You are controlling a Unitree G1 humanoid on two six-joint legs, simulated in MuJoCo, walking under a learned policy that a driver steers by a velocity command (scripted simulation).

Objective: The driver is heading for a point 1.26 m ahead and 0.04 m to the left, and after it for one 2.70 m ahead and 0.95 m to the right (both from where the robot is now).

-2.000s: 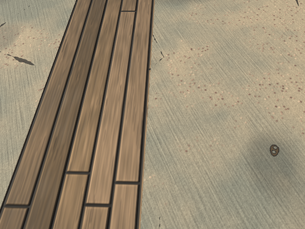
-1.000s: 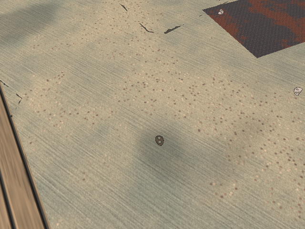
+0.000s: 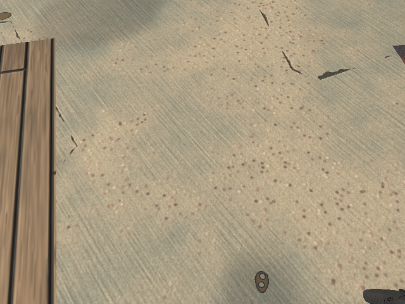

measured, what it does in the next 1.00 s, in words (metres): walks ahead, turning left: right foot, then left foot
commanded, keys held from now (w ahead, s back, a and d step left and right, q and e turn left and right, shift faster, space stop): w+q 0.30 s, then w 0.60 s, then w+e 0.10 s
